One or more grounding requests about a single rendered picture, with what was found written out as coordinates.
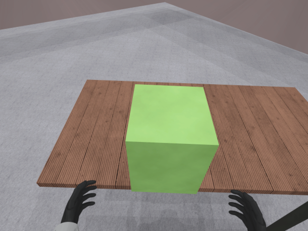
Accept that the robot right hand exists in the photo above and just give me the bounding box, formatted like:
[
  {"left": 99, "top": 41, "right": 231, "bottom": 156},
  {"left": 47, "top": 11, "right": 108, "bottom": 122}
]
[{"left": 229, "top": 190, "right": 267, "bottom": 231}]

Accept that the table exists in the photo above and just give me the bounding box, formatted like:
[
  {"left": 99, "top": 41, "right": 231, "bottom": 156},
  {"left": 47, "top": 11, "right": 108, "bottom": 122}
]
[{"left": 36, "top": 79, "right": 308, "bottom": 231}]

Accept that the carton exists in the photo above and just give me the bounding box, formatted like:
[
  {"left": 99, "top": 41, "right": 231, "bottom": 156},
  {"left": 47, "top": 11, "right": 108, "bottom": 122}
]
[{"left": 125, "top": 84, "right": 219, "bottom": 194}]

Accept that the robot left hand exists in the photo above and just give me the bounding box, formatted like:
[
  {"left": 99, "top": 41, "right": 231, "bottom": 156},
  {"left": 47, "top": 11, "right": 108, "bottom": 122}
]
[{"left": 61, "top": 180, "right": 97, "bottom": 224}]

